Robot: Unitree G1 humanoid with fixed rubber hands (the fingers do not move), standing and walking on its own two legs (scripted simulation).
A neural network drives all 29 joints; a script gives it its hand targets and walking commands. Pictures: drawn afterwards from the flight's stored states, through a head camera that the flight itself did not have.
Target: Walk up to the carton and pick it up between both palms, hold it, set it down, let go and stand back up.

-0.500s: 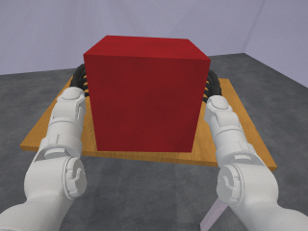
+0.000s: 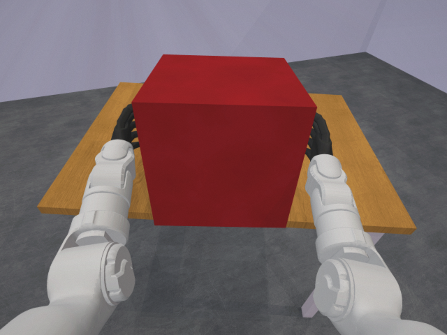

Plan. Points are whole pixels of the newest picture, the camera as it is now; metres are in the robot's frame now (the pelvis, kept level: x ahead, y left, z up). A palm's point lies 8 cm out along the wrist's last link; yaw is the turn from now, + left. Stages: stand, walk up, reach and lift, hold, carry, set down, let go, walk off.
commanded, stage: set down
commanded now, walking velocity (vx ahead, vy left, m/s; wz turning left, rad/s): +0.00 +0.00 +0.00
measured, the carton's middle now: (222, 137) +0.49 -0.01 +0.12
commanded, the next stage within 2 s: none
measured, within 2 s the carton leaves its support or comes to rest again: rests again in 0.76 s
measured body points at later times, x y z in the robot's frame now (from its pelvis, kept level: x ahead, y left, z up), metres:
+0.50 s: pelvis +0.00 +0.00 +0.00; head -0.01 +0.02 +0.45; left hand +0.43 +0.18 +0.15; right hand +0.40 -0.19 +0.14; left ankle +0.00 +0.10 -0.75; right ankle -0.02 -0.12 -0.75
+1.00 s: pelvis +0.00 +0.00 +0.00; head +0.00 +0.02 +0.45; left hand +0.43 +0.18 +0.13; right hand +0.40 -0.19 +0.13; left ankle +0.00 +0.10 -0.75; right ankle -0.02 -0.12 -0.75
